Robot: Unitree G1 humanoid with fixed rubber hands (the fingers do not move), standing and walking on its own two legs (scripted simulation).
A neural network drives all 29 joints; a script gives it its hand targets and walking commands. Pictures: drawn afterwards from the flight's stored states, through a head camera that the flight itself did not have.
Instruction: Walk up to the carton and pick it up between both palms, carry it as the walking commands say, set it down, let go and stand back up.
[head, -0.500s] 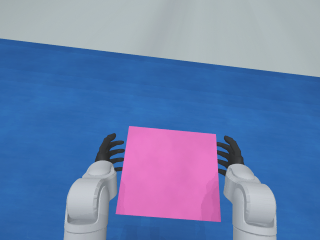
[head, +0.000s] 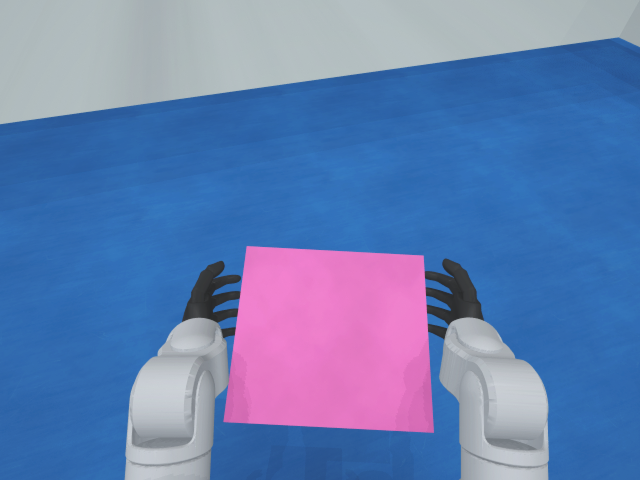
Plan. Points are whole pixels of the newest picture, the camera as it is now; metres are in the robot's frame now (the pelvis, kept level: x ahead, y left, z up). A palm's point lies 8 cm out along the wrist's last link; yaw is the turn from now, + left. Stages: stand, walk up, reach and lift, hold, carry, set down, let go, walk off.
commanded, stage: carry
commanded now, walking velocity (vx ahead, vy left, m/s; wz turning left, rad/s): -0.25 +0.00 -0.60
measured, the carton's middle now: (328, 343) +0.31 +0.00 +0.01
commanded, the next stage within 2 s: none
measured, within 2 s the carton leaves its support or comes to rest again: neither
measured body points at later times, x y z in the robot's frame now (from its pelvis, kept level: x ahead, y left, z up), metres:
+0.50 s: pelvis -0.21 -0.01 -0.01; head -0.19 -0.01 +0.44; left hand +0.11 +0.03 +0.08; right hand +0.01 -0.24 +0.08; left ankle -0.08 +0.10 -0.71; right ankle -0.26 -0.12 -0.73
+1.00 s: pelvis -0.37 +0.06 +0.01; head -0.34 +0.08 +0.46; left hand -0.06 +0.05 +0.08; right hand -0.20 -0.20 +0.10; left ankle -0.31 +0.14 -0.73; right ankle -0.40 -0.07 -0.65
